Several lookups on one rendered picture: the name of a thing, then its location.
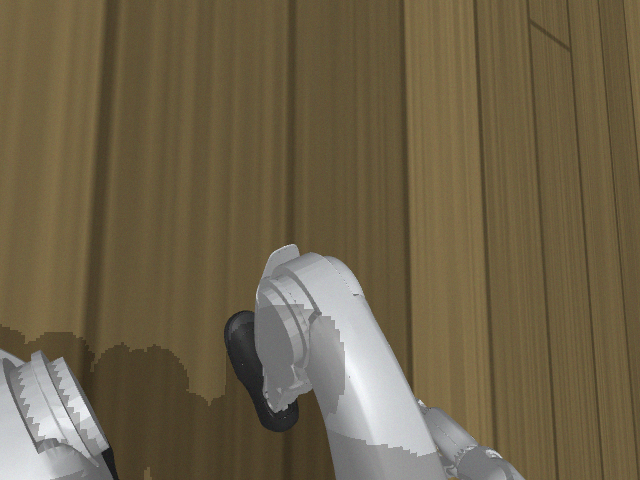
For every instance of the right robot foot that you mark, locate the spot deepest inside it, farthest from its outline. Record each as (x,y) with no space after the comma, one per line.
(240,345)

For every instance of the right robot arm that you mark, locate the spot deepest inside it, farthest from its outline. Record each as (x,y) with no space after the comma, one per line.
(484,463)

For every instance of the left robot foot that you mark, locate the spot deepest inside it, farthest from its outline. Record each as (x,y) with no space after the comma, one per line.
(109,459)

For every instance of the right robot hand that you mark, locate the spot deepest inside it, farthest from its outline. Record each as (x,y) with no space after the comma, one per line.
(450,438)

